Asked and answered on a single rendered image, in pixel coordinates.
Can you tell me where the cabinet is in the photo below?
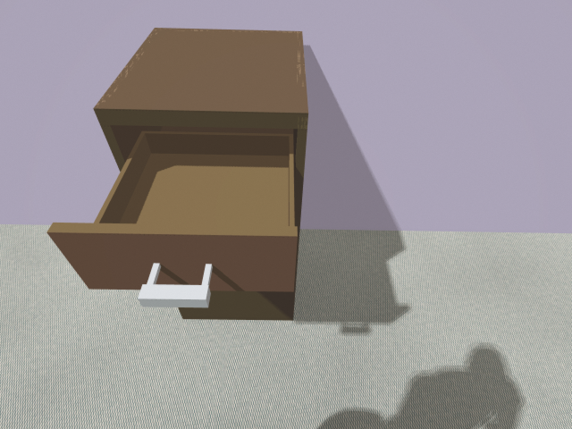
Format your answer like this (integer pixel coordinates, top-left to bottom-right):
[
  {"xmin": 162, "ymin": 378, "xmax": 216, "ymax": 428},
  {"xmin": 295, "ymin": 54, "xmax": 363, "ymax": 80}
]
[{"xmin": 93, "ymin": 28, "xmax": 308, "ymax": 321}]

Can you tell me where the drawer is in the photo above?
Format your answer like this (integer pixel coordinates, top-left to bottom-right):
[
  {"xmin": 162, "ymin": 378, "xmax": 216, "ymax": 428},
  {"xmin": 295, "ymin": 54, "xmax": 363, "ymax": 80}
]
[{"xmin": 47, "ymin": 131, "xmax": 298, "ymax": 292}]

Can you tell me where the handle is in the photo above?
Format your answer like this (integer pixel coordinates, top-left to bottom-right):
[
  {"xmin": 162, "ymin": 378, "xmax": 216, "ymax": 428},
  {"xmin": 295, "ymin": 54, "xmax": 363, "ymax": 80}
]
[{"xmin": 138, "ymin": 263, "xmax": 213, "ymax": 307}]

